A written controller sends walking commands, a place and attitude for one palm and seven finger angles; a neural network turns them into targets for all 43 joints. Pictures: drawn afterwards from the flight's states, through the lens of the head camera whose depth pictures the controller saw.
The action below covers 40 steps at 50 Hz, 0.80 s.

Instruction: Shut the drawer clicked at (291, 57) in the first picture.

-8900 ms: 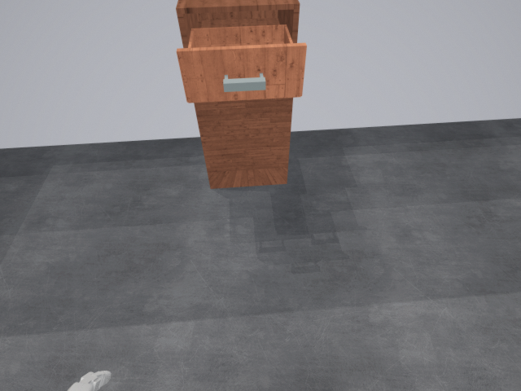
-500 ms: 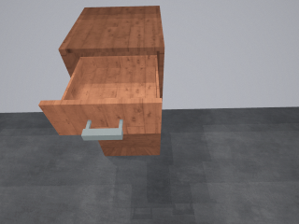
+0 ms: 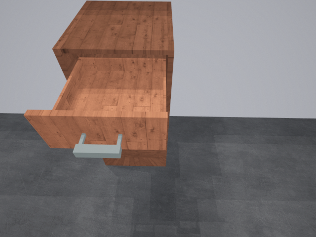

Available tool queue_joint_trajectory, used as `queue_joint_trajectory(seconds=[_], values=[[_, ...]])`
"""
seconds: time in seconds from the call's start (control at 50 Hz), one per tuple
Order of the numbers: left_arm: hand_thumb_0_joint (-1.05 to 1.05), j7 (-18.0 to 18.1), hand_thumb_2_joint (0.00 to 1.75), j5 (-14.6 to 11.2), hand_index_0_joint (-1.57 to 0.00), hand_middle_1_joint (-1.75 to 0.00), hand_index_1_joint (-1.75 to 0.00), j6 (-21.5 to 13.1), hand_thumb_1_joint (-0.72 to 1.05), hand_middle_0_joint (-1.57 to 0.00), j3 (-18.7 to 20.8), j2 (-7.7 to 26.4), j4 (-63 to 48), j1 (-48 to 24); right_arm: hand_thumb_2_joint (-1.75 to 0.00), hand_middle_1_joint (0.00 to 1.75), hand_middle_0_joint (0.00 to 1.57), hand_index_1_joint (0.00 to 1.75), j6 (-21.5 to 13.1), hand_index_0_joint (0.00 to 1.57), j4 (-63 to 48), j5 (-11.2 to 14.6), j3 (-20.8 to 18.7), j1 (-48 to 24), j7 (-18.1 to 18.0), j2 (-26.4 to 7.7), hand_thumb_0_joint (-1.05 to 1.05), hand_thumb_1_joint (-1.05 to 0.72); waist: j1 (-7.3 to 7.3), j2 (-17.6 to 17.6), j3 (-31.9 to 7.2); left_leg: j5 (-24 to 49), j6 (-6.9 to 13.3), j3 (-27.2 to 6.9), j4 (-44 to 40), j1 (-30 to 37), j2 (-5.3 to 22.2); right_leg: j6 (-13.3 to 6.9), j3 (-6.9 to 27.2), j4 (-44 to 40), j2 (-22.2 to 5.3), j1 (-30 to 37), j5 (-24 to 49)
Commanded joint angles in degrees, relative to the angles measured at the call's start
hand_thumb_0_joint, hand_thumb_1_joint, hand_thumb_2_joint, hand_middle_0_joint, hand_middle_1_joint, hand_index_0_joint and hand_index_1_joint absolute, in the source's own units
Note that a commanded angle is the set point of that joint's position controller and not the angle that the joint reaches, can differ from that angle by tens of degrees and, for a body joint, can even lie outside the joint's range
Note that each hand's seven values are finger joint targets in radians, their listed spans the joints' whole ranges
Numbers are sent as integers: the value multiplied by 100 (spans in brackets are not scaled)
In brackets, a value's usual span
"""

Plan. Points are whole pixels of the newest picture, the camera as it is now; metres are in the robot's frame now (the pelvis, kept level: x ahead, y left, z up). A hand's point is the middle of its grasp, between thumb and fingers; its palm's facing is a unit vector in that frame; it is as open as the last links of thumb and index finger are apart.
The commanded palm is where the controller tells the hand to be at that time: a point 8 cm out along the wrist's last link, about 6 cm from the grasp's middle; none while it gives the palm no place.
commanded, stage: come to a stop and stand still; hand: left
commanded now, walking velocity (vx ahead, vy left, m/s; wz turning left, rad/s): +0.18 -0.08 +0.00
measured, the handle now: (99, 144) +0.34 +0.19 +0.02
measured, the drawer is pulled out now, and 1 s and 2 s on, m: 0.28 0.28 0.28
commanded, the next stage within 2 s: look again from close up in 1.58 s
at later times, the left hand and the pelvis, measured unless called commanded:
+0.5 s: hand out of the picture +0.11 +0.15 -0.16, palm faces +0.07 -0.96 -0.26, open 7.3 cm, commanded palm none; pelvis +0.05 -0.04 +0.00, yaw +3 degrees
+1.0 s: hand out of the picture +0.00 +0.15 -0.15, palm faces +0.07 -0.98 -0.19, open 7.4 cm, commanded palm none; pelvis +0.01 -0.03 +0.02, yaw +2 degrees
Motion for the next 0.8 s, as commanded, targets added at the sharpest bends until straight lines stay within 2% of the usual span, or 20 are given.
queue_joint_trajectory(seconds=[0.0,0.04,0.06,0.08,0.1,0.12,0.2,0.28,0.3,0.32,0.34,0.4,0.46,0.56,0.64,0.66,0.68,0.7,0.74,0.78], values=[[0,90,90,34,-20,-30,-30,-91,90,-20,256,960,107,1036,-90,30,20,30,-123,20,-437,-6,-57,-190,-38,-241,0,-90,261,-1264,220,-223,253,656,542,-1468,-157,-911,1244,-1002,-1183,1121,3269],[0,101,90,39,-20,-30,-30,-55,90,-20,210,865,24,724,-90,30,20,30,-153,20,-300,5,-68,107,-25,-233,0,-90,-31,-700,166,237,299,710,-472,-532,-109,-799,740,-483,-959,581,3353],[0,82,90,9,-20,-30,-30,-32,90,-20,167,698,-75,427,-90,30,20,30,-197,20,-44,-20,-94,713,-31,-408,0,-90,-339,41,-47,1699,411,314,-1014,598,121,-536,166,505,-454,-94,3091],[0,63,90,-16,-20,-30,-30,-55,90,-20,98,365,-287,151,-90,30,20,30,-224,20,246,-84,-216,1539,-102,-905,0,-90,-606,1477,-223,3969,906,-1097,-1072,1573,1239,-195,-397,1840,148,-1369,1395],[0,101,90,-20,-20,-30,-30,-65,90,-20,51,356,-552,-409,-90,30,20,30,-162,20,404,-93,-190,1956,-181,-1000,0,-90,-752,2036,45,7153,1352,-1743,-1177,2182,1927,-125,-168,2831,337,-2555,-1292],[0,138,90,-30,-20,-30,-30,-31,90,-20,138,550,-638,-716,-90,30,20,30,-91,20,454,-117,-134,1937,-224,-953,0,-90,-769,1753,185,7947,1521,-1479,-831,2320,1995,-217,260,3262,122,-2953,-1545],[0,30,90,-86,-20,-30,-30,74,90,-20,135,171,-672,-568,-90,30,20,30,-54,20,-199,-134,-120,362,-245,-911,0,-90,-131,871,587,5717,967,-507,-1060,540,1533,-194,264,1749,-234,-1726,-705],[0,48,90,-54,-20,-30,-30,33,90,-20,178,475,-235,972,-90,30,20,30,-19,20,-385,30,-199,-144,-156,-962,0,-90,505,150,-241,3288,328,254,-253,-137,578,0,-45,-567,29,576,2520],[0,103,90,-3,-20,-30,-30,-29,90,-20,233,850,-230,1035,-90,30,20,30,2,20,-393,70,-214,125,-122,-750,0,-90,442,-580,-511,1776,166,337,465,-461,156,-259,877,-570,-622,948,4078],[0,122,90,-10,-20,-30,-30,-55,90,-20,291,1264,-338,864,-90,30,20,30,70,20,-419,125,-210,481,-109,-431,0,-90,249,-1489,-742,-799,66,393,1383,-662,-296,-892,2025,-1043,-1782,900,5468],[0,111,90,-12,-20,-30,-30,-30,90,-20,279,1390,-486,570,-90,30,20,30,142,20,-422,157,-233,521,-132,-386,0,-90,187,-1296,-822,-1599,130,45,1790,-387,-201,-1275,2108,-1334,-2063,366,4927],[0,183,90,38,-20,-30,-30,33,90,-20,218,1052,-765,-216,-90,30,20,30,280,20,-416,89,-219,170,-98,-277,0,-90,99,-1590,-114,-1199,91,-18,2434,-814,-63,-1301,1989,-1436,-1746,-347,4241],[0,205,90,55,-20,-30,-30,99,90,-20,284,1134,-907,-304,-90,30,20,30,298,20,-495,89,-235,-6,-28,-329,0,-90,153,-1140,-503,-887,10,142,2002,-856,-201,-1190,1606,-1417,-1567,-12,3872],[0,201,90,89,-20,-30,-30,191,90,-20,373,1291,-1012,-366,-90,30,20,30,307,20,-709,55,-251,-207,52,-352,0,-90,230,-860,-641,-433,20,264,1020,-684,-296,-1174,1812,-1804,-1491,-113,1777],[0,185,90,23,-20,-30,-30,304,90,-20,337,1175,-1131,-757,-90,30,20,30,252,20,-511,54,-228,584,54,-307,0,-90,-215,-652,-456,653,152,493,-1061,1023,-381,-511,1241,-1759,-904,-1455,-420],[0,167,90,-3,-20,-30,-30,336,90,-20,271,937,-1152,-797,-90,30,20,30,230,20,-489,16,-230,695,27,-460,0,-90,-278,43,-303,236,256,90,-1640,1076,-17,-274,921,-1256,-530,-1758,-787],[0,141,90,-27,-20,-30,-30,383,90,-20,213,542,-1237,-674,-90,30,20,30,227,20,-639,-59,-303,522,0,-802,0,-90,-240,1437,29,-917,606,-1403,-2530,374,1061,-23,332,45,127,-1993,-779],[0,144,90,-26,-20,-30,-30,391,90,-20,202,529,-1290,-803,-90,30,20,30,258,20,-871,-95,-280,37,-24,-961,0,-90,-161,1610,625,-1404,1054,-1987,-3036,-919,1585,-3,263,900,274,-1714,-541],[0,72,90,76,-20,-30,-30,395,90,-20,239,587,-991,-495,-90,30,20,30,185,20,-950,-79,-172,-644,-30,-734,0,-90,197,1064,637,-1322,1019,-1546,-3089,-1578,1259,-85,579,1883,203,-1082,220],[0,0,90,83,-20,-30,-30,359,90,-20,208,447,-854,-82,-90,30,20,30,105,20,-972,-49,-166,-627,-45,-750,0,-90,287,659,541,-804,1020,-1197,-2887,-1352,1075,-77,472,2505,289,-1262,409]])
